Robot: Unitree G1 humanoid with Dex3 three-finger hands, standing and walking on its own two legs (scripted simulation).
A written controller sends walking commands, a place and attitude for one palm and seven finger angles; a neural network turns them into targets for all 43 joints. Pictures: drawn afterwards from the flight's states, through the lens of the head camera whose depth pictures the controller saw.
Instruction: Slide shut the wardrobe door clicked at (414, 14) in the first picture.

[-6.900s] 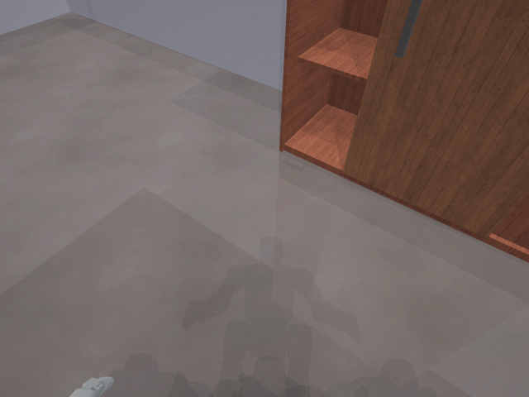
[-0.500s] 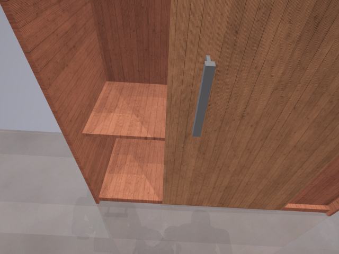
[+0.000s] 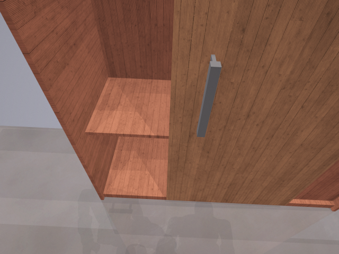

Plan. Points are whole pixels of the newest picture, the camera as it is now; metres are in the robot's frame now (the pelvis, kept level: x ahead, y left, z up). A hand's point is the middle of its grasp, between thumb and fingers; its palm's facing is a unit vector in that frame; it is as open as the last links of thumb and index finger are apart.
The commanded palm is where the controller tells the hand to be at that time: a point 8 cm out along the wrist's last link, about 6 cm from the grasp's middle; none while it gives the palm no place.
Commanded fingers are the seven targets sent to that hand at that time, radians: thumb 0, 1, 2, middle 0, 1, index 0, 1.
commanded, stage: come to a stop and stand still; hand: right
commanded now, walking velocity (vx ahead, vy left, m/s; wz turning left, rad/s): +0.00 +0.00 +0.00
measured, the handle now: (206, 99) +0.52 -0.07 +0.09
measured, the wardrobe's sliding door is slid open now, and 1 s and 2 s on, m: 0.38 0.38 0.38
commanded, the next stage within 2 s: look again from close up in 0.26 s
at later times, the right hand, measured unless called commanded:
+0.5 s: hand out of the picture -0.01 -0.15 -0.17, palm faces +0.05 +0.98 -0.17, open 7.4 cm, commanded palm none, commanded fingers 0.00 -0.90 -0.90 0.20 0.30 0.20 0.30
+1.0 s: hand out of the picture +0.00 -0.15 -0.17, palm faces +0.04 +0.98 -0.18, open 7.4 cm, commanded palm none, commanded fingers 0.00 -0.90 -0.90 0.20 0.30 0.20 0.30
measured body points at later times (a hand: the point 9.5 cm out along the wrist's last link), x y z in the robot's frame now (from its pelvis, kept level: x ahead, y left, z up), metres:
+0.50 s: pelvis +0.01 +0.01 +0.00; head +0.01 +0.01 +0.45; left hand +0.01 +0.22 -0.16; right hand -0.01 -0.20 -0.16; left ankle +0.01 +0.09 -0.74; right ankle -0.01 -0.10 -0.74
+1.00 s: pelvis +0.02 +0.01 +0.00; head +0.01 +0.02 +0.45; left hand -0.01 +0.22 -0.16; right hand +0.00 -0.20 -0.15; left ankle +0.01 +0.09 -0.74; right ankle -0.01 -0.10 -0.74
